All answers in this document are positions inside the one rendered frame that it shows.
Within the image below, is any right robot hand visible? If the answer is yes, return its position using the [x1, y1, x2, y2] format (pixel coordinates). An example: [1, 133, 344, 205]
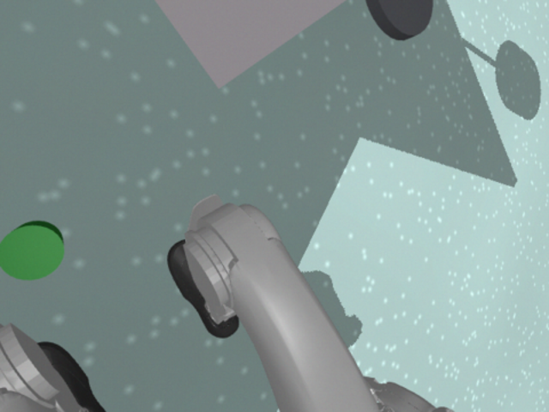
[364, 376, 436, 412]

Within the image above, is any right robot foot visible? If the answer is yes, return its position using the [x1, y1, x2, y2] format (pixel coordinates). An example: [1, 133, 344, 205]
[167, 239, 239, 338]

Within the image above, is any left robot foot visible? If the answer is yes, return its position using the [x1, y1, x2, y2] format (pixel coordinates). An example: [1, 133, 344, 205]
[38, 342, 106, 412]

